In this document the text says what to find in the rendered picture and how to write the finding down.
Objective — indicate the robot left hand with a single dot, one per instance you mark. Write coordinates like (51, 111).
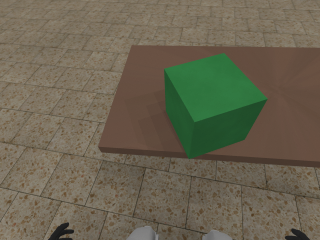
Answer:
(60, 231)

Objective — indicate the carton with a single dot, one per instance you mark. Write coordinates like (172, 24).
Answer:
(211, 103)

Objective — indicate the robot left thigh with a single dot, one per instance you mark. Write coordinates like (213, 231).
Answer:
(143, 233)

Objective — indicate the robot right hand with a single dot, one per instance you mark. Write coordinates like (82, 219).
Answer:
(299, 235)

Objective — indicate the table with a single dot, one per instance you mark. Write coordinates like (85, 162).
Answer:
(286, 131)

